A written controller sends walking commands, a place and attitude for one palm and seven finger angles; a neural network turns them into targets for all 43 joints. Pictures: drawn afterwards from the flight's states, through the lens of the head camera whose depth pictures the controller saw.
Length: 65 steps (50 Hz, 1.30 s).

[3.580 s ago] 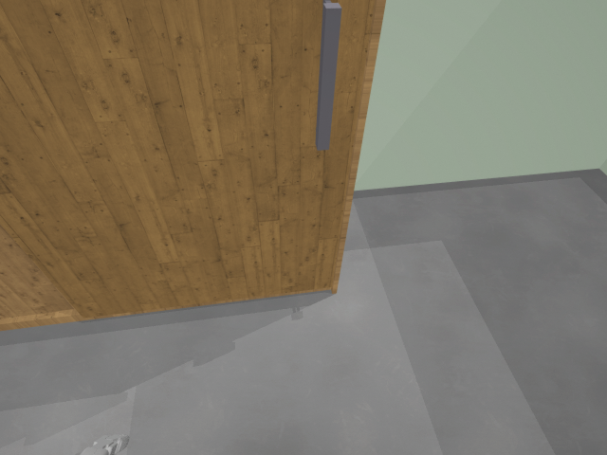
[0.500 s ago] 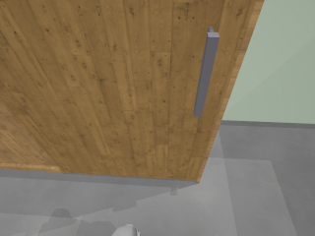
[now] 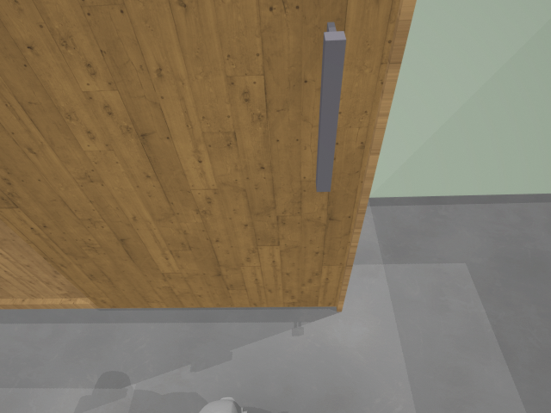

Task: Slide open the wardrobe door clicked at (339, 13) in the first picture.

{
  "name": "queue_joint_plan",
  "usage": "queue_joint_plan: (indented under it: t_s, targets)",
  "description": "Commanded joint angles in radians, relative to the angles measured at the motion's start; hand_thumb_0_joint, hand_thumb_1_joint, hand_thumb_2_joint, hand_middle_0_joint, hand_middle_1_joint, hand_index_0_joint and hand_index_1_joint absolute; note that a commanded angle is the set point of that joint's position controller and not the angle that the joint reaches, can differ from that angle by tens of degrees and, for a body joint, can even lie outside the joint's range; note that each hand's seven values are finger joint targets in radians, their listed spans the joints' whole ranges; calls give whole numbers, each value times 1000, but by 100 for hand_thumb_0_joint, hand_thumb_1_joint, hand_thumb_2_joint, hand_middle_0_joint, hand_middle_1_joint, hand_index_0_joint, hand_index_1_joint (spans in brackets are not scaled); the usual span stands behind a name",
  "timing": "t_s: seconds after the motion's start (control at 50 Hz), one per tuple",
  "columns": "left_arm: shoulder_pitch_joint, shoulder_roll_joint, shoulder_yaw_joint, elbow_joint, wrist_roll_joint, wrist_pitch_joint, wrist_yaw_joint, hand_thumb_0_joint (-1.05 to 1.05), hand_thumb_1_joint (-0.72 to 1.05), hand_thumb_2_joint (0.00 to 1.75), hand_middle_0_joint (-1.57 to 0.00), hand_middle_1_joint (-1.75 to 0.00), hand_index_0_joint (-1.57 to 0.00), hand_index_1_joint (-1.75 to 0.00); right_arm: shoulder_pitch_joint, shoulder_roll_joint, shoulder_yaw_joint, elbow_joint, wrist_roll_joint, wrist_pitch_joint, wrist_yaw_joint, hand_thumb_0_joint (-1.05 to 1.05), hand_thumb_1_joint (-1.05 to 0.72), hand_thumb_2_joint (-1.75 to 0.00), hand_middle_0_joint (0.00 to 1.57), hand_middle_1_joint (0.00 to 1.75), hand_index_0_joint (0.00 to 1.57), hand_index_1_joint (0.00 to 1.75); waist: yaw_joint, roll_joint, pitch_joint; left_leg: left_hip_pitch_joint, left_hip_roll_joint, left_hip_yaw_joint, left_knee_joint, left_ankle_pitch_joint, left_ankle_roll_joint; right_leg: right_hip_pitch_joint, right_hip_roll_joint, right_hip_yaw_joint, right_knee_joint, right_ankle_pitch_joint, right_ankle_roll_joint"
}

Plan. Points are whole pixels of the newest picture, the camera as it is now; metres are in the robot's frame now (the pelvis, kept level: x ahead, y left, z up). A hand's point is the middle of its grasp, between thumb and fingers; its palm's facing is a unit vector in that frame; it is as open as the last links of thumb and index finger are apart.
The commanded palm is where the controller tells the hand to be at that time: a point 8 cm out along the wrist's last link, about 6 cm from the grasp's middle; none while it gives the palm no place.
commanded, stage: come to a stop and stand still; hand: right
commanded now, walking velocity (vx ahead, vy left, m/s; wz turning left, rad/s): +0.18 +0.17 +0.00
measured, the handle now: (326, 118) +0.55 -0.05 +0.14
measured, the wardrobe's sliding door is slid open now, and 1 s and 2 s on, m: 0.00 0.00 0.00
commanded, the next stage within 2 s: look again from close up in 1.24 s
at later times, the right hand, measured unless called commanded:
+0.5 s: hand out of the picture -0.01 -0.16 -0.16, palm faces -0.01 +0.98 -0.18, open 7.4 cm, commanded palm none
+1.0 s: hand out of the picture -0.04 -0.10 -0.15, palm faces +0.04 +0.99 -0.15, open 7.4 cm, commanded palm none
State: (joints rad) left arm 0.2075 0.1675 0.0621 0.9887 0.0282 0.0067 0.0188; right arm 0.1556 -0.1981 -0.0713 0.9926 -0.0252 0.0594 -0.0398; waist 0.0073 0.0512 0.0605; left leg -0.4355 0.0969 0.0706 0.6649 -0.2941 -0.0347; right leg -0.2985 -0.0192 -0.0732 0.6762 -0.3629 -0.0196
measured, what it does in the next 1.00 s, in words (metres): steps on the spot: left foot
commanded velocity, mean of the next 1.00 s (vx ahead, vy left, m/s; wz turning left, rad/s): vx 0.00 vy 0.04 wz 0.00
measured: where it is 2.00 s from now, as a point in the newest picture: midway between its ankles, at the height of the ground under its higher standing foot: outside the picture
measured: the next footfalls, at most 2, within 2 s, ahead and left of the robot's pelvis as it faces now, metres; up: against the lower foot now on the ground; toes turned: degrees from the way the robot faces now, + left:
left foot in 0.48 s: +0.00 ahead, +0.14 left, +0.00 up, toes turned +4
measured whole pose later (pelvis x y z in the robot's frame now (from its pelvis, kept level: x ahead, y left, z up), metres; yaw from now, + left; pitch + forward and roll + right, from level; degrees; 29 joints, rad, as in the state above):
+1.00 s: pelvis -0.02 +0.05 +0.02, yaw +1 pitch -1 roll +0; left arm 0.29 0.12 0.01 1.16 0.02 0.01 0.03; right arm 0.32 -0.09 0.00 1.15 -0.01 -0.01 -0.04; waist 0.01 -0.01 0.03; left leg -0.13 -0.02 0.06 0.41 -0.26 0.04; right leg -0.20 -0.07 -0.07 0.41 -0.18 0.04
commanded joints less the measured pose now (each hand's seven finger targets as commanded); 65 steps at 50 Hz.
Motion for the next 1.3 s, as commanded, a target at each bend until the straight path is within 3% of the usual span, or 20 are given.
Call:
queue_joint_plan:
  t_s: [0.0, 0.04, 0.06, 0.12, 0.14, 0.22, 0.3, 0.34, 0.38, 0.4, 0.42, 0.44, 0.46, 0.5, 0.56, 0.6, 0.7, 0.78, 1.06, 1.28]
  targets:
    - [23, 154, 5, -43, 10, -19, 23, 0, 90, 90, -20, -30, -20, -30, 46, -65, -14, -43, -8, -12, 24, 0, -90, -90, 20, 30, 20, 30, -21, -190, 73, -51, -67, -145, 303, -80, 14, -139, -293, 429, -578, -276, -77]
    - [10, 139, -2, -38, 2, -31, 27, 0, 90, 90, -20, -30, -20, -30, 133, -49, -7, 11, -6, -20, 32, 0, -90, -90, 20, 30, 20, 30, -35, -147, 40, -80, -70, -137, 331, -11, -3, -7, -234, 289, -541, -129, -58]
    - [39, 131, -4, -25, -3, -35, 29, 0, 90, 90, -20, -30, -20, -30, 146, -50, -3, 23, -5, -24, 33, 0, -90, -90, 20, 30, 20, 30, -21, -147, 13, -86, -73, -131, 324, 11, -8, 65, -215, 251, -530, -57, -50]
    - [120, 110, -7, 13, -8, -39, 38, 0, 90, 90, -20, -30, -20, -30, 136, -56, 3, 27, -2, -30, 32, 0, -90, -90, 20, 30, 20, 30, 12, -149, -4, -95, -62, -125, 249, -3, -20, 203, -233, 224, -491, 204, -71]
    - [132, 116, -2, 24, -8, -38, 42, 0, 90, 90, -20, -30, -20, -30, 143, -48, 7, 29, 0, -29, 31, 0, -90, -90, 20, 30, 20, 30, 12, -153, -21, -97, -56, -117, 221, -22, -25, 252, -251, 220, -473, 286, -87]
    - [169, 134, 2, 64, -6, -27, 50, 0, 90, 90, -20, -30, -20, -30, 122, -37, 14, 38, 3, -17, 30, 0, -90, -90, 20, 30, 20, 30, 37, -160, -38, -32, -47, -92, 139, -106, -22, 284, -285, 226, -425, 486, -126]
    - [147, 141, 8, 84, -3, -16, 43, 0, 90, 90, -20, -30, -20, -30, 120, -13, 24, 55, 4, -16, 28, 0, -90, -90, 20, 30, 20, 30, 39, -179, -30, 60, -47, -63, 45, -144, -5, 207, -278, 228, -422, 385, -136]
    - [131, 141, 9, 94, -3, -14, 37, 0, 90, 90, -20, -30, -20, -30, 153, 5, 29, 72, 7, -21, 24, 0, -90, -90, 20, 30, 20, 30, 23, -181, -50, 132, -59, -46, -34, -111, 6, 165, -259, 228, -423, 307, -124]
    - [121, 129, 7, 108, -8, -14, 33, 0, 90, 90, -20, -30, -20, -30, 201, 15, 32, 99, 7, -31, 18, 0, -90, -90, 20, 30, 20, 30, -2, -180, -62, 216, -59, -26, -172, 7, 11, 127, -228, 205, -393, 253, -100]
    - [128, 111, 5, 115, -14, -16, 30, 0, 90, 90, -20, -30, -20, -30, 216, 1, 32, 108, 6, -39, 14, 0, -90, -90, 20, 30, 20, 30, -13, -143, -55, 293, -54, -31, -288, 95, 12, 74, -202, 190, -357, 243, -75]
    - [134, 76, -2, 120, -20, -19, 25, 0, 90, 90, -20, -30, -20, -30, 231, -16, 31, 117, 6, -51, 8, 0, -90, -90, 20, 30, 20, 30, -18, -72, -57, 348, -7, -87, -350, 141, 23, 27, -156, 140, -311, 197, -36]
    - [139, 36, -13, 119, -25, -18, 20, 0, 90, 90, -20, -30, -20, -30, 209, -41, 36, 120, 8, -60, 3, 0, -90, -90, 20, 30, 20, 30, 0, 0, -35, 333, 72, -166, -372, 114, 56, -8, -96, 86, -282, 126, 1]
    - [140, 9, -25, 123, -23, -18, 12, 0, 90, 90, -20, -30, -20, -30, 184, -56, 41, 115, 12, -64, 2, 0, -90, -90, 20, 30, 20, 30, 10, -3, -22, 269, 111, -185, -382, 71, 79, 23, -62, 65, -287, 104, 17]
    - [148, 4, -33, 137, -12, -9, 12, 0, 90, 90, -20, -30, -20, -30, 165, -47, 42, 123, 14, -73, 3, 0, -90, -90, 20, 30, 20, 30, 14, 131, -1, 179, 68, -175, -400, 34, 87, 98, -48, 43, -268, 151, 26]
    - [174, 18, -37, 165, -13, -15, 14, 0, 90, 90, -20, -30, -20, -30, 159, -21, 52, 125, 19, -71, 2, 0, -90, -90, 20, 30, 20, 30, 14, -9, 32, 169, 24, -138, -369, 53, 67, 122, -83, 65, -313, 232, 18]
    - [170, 22, -38, 170, -16, -16, 16, 0, 90, 90, -20, -30, -20, -30, 183, -21, 53, 129, 20, -72, 0, 0, -90, -90, 20, 30, 20, 30, 1, -34, 35, 198, 14, -131, -363, 94, 61, 111, -91, 67, -313, 243, 18]
    - [174, 17, -39, 170, -15, -10, 16, 0, 90, 90, -20, -30, -20, -30, 197, -20, 51, 123, 19, -74, -2, 0, -90, -90, 20, 30, 20, 30, 0, -3, 39, 194, 16, -138, -385, 68, 65, 116, -87, 57, -308, 219, 24]
    - [175, 13, -38, 170, -14, -8, 17, 0, 90, 90, -20, -30, -20, -30, 199, -13, 49, 120, 19, -75, -2, 0, -90, -90, 20, 30, 20, 30, 6, -16, 49, 171, 15, -144, -397, 34, 67, 122, -83, 54, -308, 211, 27]
    - [142, 28, -40, 151, -16, -16, 23, 0, 90, 90, -20, -30, -20, -30, 242, 1, 51, 131, 16, -85, -5, 0, -90, -90, 20, 30, 20, 30, -1, -42, 11, 213, 14, -131, -377, 196, 65, 161, -96, 54, -302, 279, 27]
    - [129, 46, -42, 145, -15, -20, 23, 0, 90, 90, -20, -30, -20, -30, 237, -10, 50, 128, 15, -84, -4, 0, -90, -90, 20, 30, 20, 30, -8, -40, 16, 226, 11, -119, -370, 200, 63, 163, -102, 64, -316, 297, 21]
